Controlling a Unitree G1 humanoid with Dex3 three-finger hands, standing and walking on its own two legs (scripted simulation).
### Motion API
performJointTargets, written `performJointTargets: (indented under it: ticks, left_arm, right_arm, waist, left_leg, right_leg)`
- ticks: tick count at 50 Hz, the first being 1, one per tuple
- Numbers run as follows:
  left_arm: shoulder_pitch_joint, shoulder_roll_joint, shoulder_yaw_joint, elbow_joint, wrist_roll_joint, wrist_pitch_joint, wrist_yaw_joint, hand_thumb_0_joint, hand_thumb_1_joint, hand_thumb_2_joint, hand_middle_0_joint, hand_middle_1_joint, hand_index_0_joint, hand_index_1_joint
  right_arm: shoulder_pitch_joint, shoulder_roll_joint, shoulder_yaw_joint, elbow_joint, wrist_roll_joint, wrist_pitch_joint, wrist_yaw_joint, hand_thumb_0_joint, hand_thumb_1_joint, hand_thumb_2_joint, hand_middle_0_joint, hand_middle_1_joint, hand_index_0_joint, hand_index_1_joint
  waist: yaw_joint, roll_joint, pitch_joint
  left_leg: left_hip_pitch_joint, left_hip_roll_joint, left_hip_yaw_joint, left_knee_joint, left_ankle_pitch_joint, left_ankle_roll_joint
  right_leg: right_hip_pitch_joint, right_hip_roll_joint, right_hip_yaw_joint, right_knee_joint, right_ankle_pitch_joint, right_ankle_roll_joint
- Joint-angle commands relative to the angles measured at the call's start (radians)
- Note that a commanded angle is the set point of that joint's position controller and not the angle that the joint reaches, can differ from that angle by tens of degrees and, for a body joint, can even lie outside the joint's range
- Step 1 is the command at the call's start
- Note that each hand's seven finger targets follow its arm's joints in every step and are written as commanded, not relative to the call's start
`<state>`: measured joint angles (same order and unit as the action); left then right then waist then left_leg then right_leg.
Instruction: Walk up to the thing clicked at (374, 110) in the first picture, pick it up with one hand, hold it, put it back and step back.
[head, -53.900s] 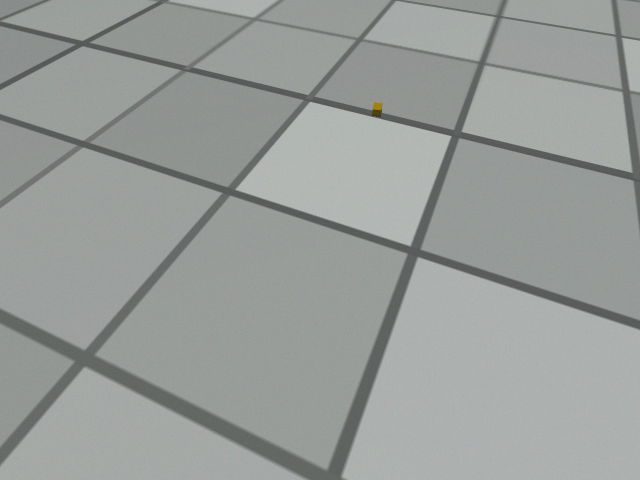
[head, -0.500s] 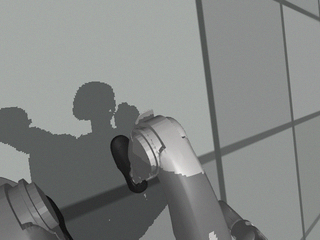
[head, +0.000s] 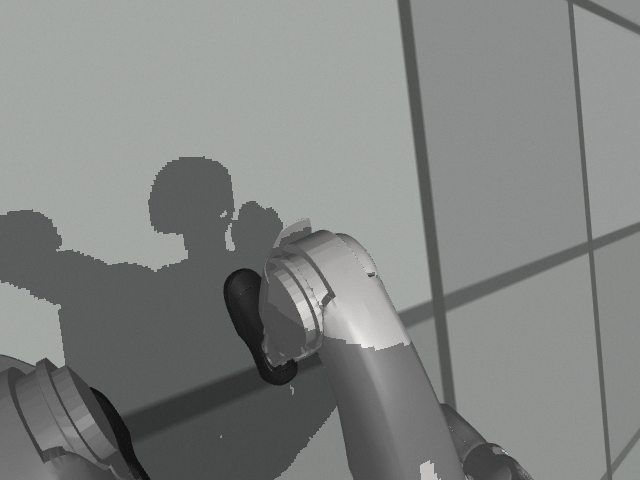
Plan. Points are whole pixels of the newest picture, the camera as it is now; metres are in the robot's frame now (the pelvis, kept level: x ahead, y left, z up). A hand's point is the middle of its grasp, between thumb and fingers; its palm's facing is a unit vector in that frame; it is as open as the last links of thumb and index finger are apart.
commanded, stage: go down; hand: left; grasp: from above
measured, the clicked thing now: out of the picture +0.54 +0.32 -0.31
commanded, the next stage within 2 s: none
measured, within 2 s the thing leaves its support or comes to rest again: neither
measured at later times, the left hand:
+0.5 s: hand out of the picture +0.52 +0.37 -0.10, palm faces -0.40 -0.09 -0.91, open 11.5 cm
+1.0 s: hand out of the picture +0.51 +0.38 +0.05, palm faces -0.43 -0.09 -0.90, open 11.8 cm
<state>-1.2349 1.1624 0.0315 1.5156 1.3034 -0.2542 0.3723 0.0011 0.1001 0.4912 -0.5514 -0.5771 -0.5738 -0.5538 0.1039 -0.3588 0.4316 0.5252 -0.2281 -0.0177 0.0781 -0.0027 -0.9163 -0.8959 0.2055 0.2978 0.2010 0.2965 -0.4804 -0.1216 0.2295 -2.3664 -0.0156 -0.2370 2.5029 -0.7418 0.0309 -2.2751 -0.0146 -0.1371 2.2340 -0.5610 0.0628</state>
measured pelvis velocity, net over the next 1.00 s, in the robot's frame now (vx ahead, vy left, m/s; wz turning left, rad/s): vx -0.02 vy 0.00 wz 0.14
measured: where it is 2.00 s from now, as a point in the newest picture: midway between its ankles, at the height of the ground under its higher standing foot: (200, 404)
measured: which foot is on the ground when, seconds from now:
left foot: down 0.00-1.00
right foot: down 0.00-1.00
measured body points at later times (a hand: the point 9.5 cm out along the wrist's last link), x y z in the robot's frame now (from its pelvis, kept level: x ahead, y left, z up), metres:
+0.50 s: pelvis -0.01 +0.00 +0.03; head +0.26 +0.14 +0.37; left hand +0.53 +0.37 -0.05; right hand +0.06 -0.27 -0.03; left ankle +0.05 +0.11 -0.29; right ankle +0.14 -0.14 -0.29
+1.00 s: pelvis -0.02 +0.00 +0.10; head +0.22 +0.11 +0.47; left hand +0.52 +0.38 +0.10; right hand +0.05 -0.26 +0.01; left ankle +0.05 +0.11 -0.29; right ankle +0.14 -0.14 -0.29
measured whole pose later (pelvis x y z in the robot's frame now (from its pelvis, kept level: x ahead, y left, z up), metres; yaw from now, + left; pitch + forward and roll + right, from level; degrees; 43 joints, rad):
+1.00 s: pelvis -0.02 +0.00 +0.10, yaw +8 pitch +37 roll -11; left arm -1.24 0.96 -0.01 1.16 1.16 -0.25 -0.16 0.00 -0.12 0.67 -0.35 -0.78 -0.38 -0.76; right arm 0.21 -0.29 0.16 0.55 -0.08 0.19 -0.01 0.00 -0.91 -0.89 0.21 0.30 0.20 0.30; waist -0.32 0.05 -0.06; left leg -2.12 -0.01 -0.08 2.11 -0.64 0.06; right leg -2.08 -0.05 -0.03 1.94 -0.52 0.04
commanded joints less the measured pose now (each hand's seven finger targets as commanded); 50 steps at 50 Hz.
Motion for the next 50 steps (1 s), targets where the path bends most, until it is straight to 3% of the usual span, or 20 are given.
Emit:
performJointTargets:
  ticks: [1,5,9,12,19,21,23,26,27,28,30,31,32,38,43,44,45,47,50]
  left_arm:
    - [-0.288,0.259,0.045,-0.185,-0.003,0.003,0.027,0.0,-0.006,0.577,-0.469,-0.695,-0.498,-0.667]
    - [-0.326,0.279,0.078,-0.251,0.002,0.019,-0.005,0.0,-0.044,0.611,-0.447,-0.708,-0.469,-0.686]
    - [-0.264,0.226,0.065,-0.266,-0.003,0.035,-0.082,0.0,-0.086,0.648,-0.41,-0.754,-0.433,-0.732]
    - [-0.249,0.19,0.052,-0.351,-0.026,0.044,-0.157,0.0,-0.115,0.672,-0.396,-0.758,-0.413,-0.741]
    - [-0.286,0.098,0.049,-0.627,-0.113,0.048,-0.314,0.0,-0.129,0.673,-0.357,-0.791,-0.384,-0.764]
    - [-0.291,0.062,0.033,-0.657,-0.124,0.044,-0.355,0.0,-0.13,0.676,-0.354,-0.789,-0.38,-0.762]
    - [-0.278,0.064,0.036,-0.666,-0.125,0.045,-0.388,0.0,-0.125,0.672,-0.354,-0.786,-0.38,-0.758]
    - [-0.313,0.04,0.032,-0.694,-0.139,0.037,-0.427,0.0,-0.117,0.668,-0.362,-0.764,-0.385,-0.74]
    - [-0.275,0.024,0.021,-0.643,-0.134,0.042,-0.438,0.0,-0.116,0.666,-0.355,-0.777,-0.381,-0.749]
    - [-0.336,0.008,0.008,-0.7,-0.149,0.035,-0.444,0.0,-0.125,0.673,-0.353,-0.78,-0.378,-0.754]
    - [-0.286,-0.003,0.008,-0.616,-0.144,0.043,-0.455,0.0,-0.133,0.675,-0.335,-0.802,-0.364,-0.771]
    - [-0.338,-0.001,0.007,-0.694,-0.153,0.032,-0.459,0.0,-0.128,0.672,-0.34,-0.791,-0.368,-0.762]
    - [-0.324,0.007,0.012,-0.636,-0.145,0.034,-0.461,0.0,-0.122,0.666,-0.347,-0.782,-0.374,-0.754]
    - [-0.35,-0.02,-0.012,-0.578,-0.147,0.026,-0.477,0.0,-0.118,0.659,-0.348,-0.785,-0.377,-0.755]
    - [-0.4,0.014,0.006,-0.575,-0.151,0.009,-0.488,0.0,-0.131,0.665,-0.343,-0.789,-0.371,-0.76]
    - [-0.378,-0.001,0.0,-0.542,-0.155,0.009,-0.491,0.0,-0.134,0.669,-0.344,-0.785,-0.371,-0.757]
    - [-0.389,0.028,0.014,-0.555,-0.158,0.004,-0.493,0.0,-0.126,0.658,-0.347,-0.794,-0.378,-0.762]
    - [-0.383,0.027,0.014,-0.532,-0.161,-0.004,-0.497,0.0,-0.148,0.678,-0.337,-0.785,-0.362,-0.758]
    - [-0.392,0.046,0.026,-0.529,-0.168,-0.017,-0.499,0.0,-0.151,0.681,-0.343,-0.778,-0.366,-0.754]
  right_arm:
    - [0.23,-0.345,-0.123,0.033,0.007,0.027,-0.015,0.0,-0.922,-0.901,0.201,0.3,0.2,0.3]
    - [0.246,-0.341,-0.144,0.02,0.014,0.046,-0.006,0.0,-0.921,-0.902,0.201,0.3,0.2,0.3]
    - [0.265,-0.335,-0.169,0.008,0.021,0.071,0.006,0.0,-0.922,-0.902,0.201,0.3,0.2,0.3]
    - [0.258,-0.342,-0.21,-0.015,0.038,0.098,0.008,0.0,-0.923,-0.903,0.201,0.3,0.2,0.3]
    - [0.328,-0.315,-0.303,-0.011,0.085,0.158,0.003,0.0,-0.921,-0.901,0.2,0.3,0.2,0.3]
    - [0.329,-0.312,-0.322,-0.011,0.096,0.172,-0.008,0.0,-0.92,-0.902,0.2,0.3,0.2,0.3]
    - [0.321,-0.299,-0.334,-0.012,0.105,0.188,-0.019,0.0,-0.919,-0.902,0.2,0.3,0.2,0.3]
    - [0.32,-0.283,-0.35,-0.005,0.116,0.209,-0.036,0.0,-0.917,-0.902,0.2,0.3,0.2,0.3]
    - [0.318,-0.269,-0.349,-0.004,0.119,0.211,-0.038,0.0,-0.914,-0.901,0.201,0.3,0.2,0.3]
    - [0.319,-0.268,-0.353,-0.004,0.122,0.214,-0.044,0.0,-0.916,-0.902,0.2,0.3,0.2,0.3]
    - [0.309,-0.252,-0.352,-0.001,0.128,0.219,-0.052,0.0,-0.914,-0.901,0.2,0.3,0.2,0.3]
    - [0.306,-0.248,-0.361,-0.005,0.131,0.222,-0.06,0.0,-0.913,-0.901,0.2,0.3,0.2,0.3]
    - [0.309,-0.246,-0.365,0.008,0.133,0.224,-0.061,0.0,-0.913,-0.901,0.2,0.3,0.2,0.3]
    - [0.305,-0.211,-0.364,0.017,0.142,0.222,-0.086,0.0,-0.909,-0.9,0.201,0.3,0.2,0.3]
    - [0.318,-0.198,-0.367,0.019,0.145,0.217,-0.098,0.0,-0.909,-0.9,0.201,0.3,0.2,0.3]
    - [0.318,-0.189,-0.366,0.019,0.147,0.215,-0.102,0.0,-0.908,-0.899,0.2,0.3,0.2,0.3]
    - [0.319,-0.185,-0.365,0.018,0.148,0.214,-0.103,0.0,-0.91,-0.9,0.201,0.3,0.2,0.3]
    - [0.323,-0.185,-0.365,0.021,0.148,0.209,-0.109,0.0,-0.91,-0.9,0.2,0.3,0.2,0.3]
    - [0.324,-0.176,-0.368,0.019,0.152,0.204,-0.12,0.0,-0.909,-0.899,0.201,0.3,0.2,0.3]
  waist:
    - [-0.061,0.692,-0.745]
    - [-0.051,0.704,-0.787]
    - [-0.034,0.687,-0.788]
    - [0.007,0.722,-0.842]
    - [0.042,0.692,-0.944]
    - [0.044,0.675,-0.924]
    - [0.069,0.652,-0.92]
    - [0.072,0.634,-0.921]
    - [0.082,0.629,-0.919]
    - [0.077,0.633,-0.921]
    - [0.086,0.602,-0.905]
    - [0.095,0.61,-0.937]
    - [0.093,0.62,-0.935]
    - [0.104,0.56,-0.941]
    - [0.117,0.554,-0.98]
    - [0.119,0.522,-0.975]
    - [0.127,0.531,-0.981]
    - [0.12,0.503,-0.98]
    - [0.134,0.489,-0.977]
  left_leg:
    - [0.598,0.055,0.056,-0.265,0.417,-0.059]
    - [0.578,0.049,0.067,-0.275,0.408,-0.058]
    - [0.569,0.042,0.077,-0.284,0.426,-0.058]
    - [0.629,0.034,0.061,-0.312,0.433,-0.066]
    - [0.688,0.02,0.08,-0.392,0.385,-0.054]
    - [0.709,0.011,0.071,-0.42,0.377,-0.053]
    - [0.72,0.003,0.076,-0.449,0.346,-0.045]
    - [0.77,-0.001,0.066,-0.496,0.337,-0.041]
    - [0.795,0.001,0.071,-0.512,0.339,-0.04]
    - [0.78,-0.003,0.072,-0.524,0.324,-0.038]
    - [0.8,0.001,0.065,-0.558,0.315,-0.038]
    - [0.82,-0.001,0.07,-0.573,0.316,-0.037]
    - [0.838,0.003,0.059,-0.587,0.33,-0.041]
    - [0.829,0.003,0.106,-0.622,0.331,-0.027]
    - [0.835,0.009,0.114,-0.667,0.329,-0.028]
    - [0.826,0.008,0.127,-0.67,0.307,-0.021]
    - [0.813,0.007,0.132,-0.682,0.295,-0.019]
    - [0.798,0.007,0.136,-0.685,0.287,-0.016]
    - [0.798,0.009,0.143,-0.715,0.221,-0.009]
  right_leg:
    - [0.415,0.022,-0.097,-0.135,0.249,-0.107]
    - [0.434,0.017,-0.093,-0.144,0.264,-0.111]
    - [0.444,0.015,-0.092,-0.154,0.274,-0.115]
    - [0.402,0.008,-0.087,-0.163,0.235,-0.123]
    - [0.404,0.009,-0.055,-0.232,0.19,-0.126]
    - [0.369,0.005,-0.048,-0.255,0.173,-0.133]
    - [0.355,0.006,-0.038,-0.275,0.141,-0.136]
    - [0.325,0.002,-0.025,-0.302,0.124,-0.132]
    - [0.332,0.005,-0.022,-0.305,0.111,-0.13]
    - [0.33,0.004,-0.02,-0.316,0.117,-0.131]
    - [0.33,0.003,-0.015,-0.326,0.1,-0.128]
    - [0.341,0.001,-0.008,-0.343,0.113,-0.128]
    - [0.334,0.002,-0.006,-0.337,0.114,-0.125]
    - [0.415,0.003,0.013,-0.391,0.135,-0.125]
    - [0.476,0.002,0.026,-0.415,0.147,-0.12]
    - [0.493,0.003,0.027,-0.427,0.142,-0.118]
    - [0.521,0.003,0.031,-0.428,0.14,-0.116]
    - [0.535,0.005,0.031,-0.438,0.139,-0.117]
    - [0.559,0.008,0.035,-0.468,0.102,-0.114]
